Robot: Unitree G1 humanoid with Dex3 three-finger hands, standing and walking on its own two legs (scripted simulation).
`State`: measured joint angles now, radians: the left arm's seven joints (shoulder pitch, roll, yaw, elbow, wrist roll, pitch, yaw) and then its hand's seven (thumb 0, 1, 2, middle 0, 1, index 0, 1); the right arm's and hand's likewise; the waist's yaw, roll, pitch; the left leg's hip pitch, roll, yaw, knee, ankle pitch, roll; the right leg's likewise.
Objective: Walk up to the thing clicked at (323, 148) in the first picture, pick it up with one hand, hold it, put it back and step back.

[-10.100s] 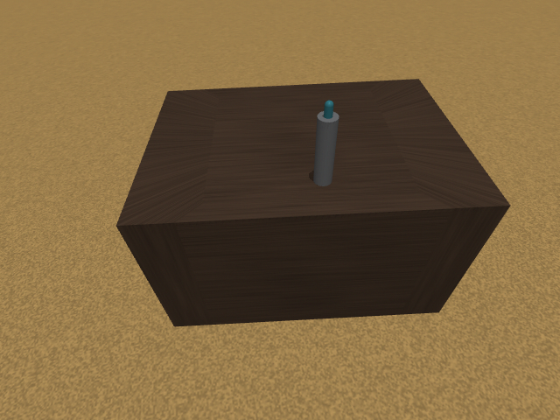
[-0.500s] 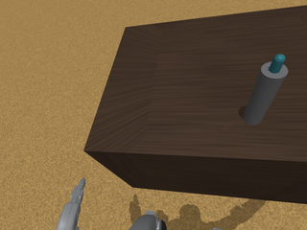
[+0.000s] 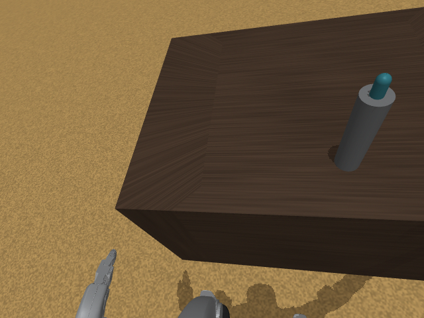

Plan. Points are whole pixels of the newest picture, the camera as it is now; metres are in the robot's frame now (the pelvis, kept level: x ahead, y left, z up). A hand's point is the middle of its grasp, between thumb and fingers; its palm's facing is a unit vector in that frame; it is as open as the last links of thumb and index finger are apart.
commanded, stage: go down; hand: right
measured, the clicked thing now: (362, 127) +0.50 -0.21 +0.02
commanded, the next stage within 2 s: approach in 0.22 s
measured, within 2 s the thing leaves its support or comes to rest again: neither
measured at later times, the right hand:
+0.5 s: hand out of the picture +0.40 -0.39 +0.08, palm faces +0.21 +0.98 +0.04, open 17.4 cm
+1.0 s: hand (383, 156) +0.48 -0.26 -0.04, palm faces +0.14 +0.99 +0.07, open 17.5 cm
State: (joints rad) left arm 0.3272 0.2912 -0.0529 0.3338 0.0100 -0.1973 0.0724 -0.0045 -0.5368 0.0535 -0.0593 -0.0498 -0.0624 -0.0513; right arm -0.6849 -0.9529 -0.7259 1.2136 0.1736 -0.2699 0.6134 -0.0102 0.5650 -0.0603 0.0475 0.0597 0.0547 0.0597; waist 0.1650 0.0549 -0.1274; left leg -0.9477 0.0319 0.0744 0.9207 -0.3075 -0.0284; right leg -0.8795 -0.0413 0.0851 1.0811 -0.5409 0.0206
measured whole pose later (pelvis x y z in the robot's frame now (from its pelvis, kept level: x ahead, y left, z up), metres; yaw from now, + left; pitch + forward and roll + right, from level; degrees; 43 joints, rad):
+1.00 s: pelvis -0.02 +0.01 -0.05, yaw +2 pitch +26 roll +4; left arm 0.35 0.27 0.03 0.05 0.07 -0.19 0.02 -0.01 -0.53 0.03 -0.06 -0.06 -0.07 -0.05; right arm -0.75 -0.70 -0.64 1.20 0.11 -0.50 0.35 -0.01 0.56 -0.04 0.05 0.05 0.06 0.05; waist 0.29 0.08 -0.11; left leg -1.23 0.02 0.06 1.14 -0.36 -0.02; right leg -1.14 -0.05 0.08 1.30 -0.61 0.03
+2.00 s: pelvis -0.01 +0.01 -0.05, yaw +1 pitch +25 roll +3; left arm 0.44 0.25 0.04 -0.09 0.07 -0.12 -0.02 0.00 -0.56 0.06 -0.05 -0.05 -0.05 -0.05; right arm -0.82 -0.56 -0.54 1.15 0.03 -0.46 0.14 -0.01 0.44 -0.13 0.59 0.34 0.58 0.34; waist 0.27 0.04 -0.13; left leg -1.22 0.03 0.05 1.16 -0.38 -0.02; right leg -1.12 -0.04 0.08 1.30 -0.62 0.03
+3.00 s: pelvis -0.01 +0.01 -0.02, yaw +1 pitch +23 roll +3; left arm 0.39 0.25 0.02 0.00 0.06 -0.07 0.00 -0.01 -0.54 0.06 -0.07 -0.05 -0.07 -0.06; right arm -0.83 -0.57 -0.50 1.16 0.02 -0.41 0.10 -0.01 0.09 -1.08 0.85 1.12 0.86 1.11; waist 0.25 0.03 -0.12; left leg -1.11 0.02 0.05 1.06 -0.34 -0.02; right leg -1.02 -0.05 0.07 1.20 -0.58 0.03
